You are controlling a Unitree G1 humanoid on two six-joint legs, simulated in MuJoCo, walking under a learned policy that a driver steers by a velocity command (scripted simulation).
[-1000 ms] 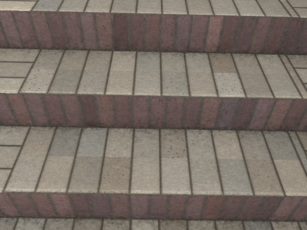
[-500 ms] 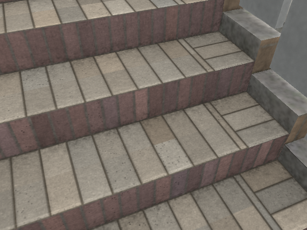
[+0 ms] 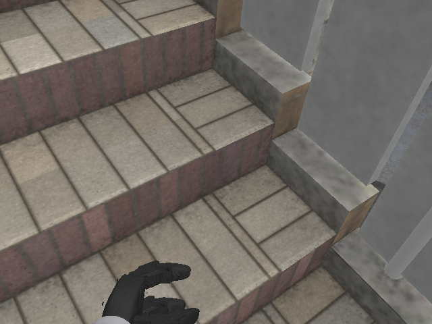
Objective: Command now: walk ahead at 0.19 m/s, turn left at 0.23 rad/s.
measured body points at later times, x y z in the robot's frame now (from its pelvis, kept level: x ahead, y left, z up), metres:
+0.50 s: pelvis +0.10 +0.02 +0.14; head +0.09 +0.05 +0.59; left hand +0.27 +0.30 +0.07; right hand +0.32 -0.17 +0.05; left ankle +0.09 +0.11 -0.58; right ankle +0.16 -0.09 -0.58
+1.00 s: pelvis +0.14 -0.02 +0.14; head +0.16 -0.01 +0.59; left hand +0.13 +0.28 +0.05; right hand +0.43 -0.13 +0.05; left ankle +0.03 +0.08 -0.48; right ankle +0.19 -0.10 -0.58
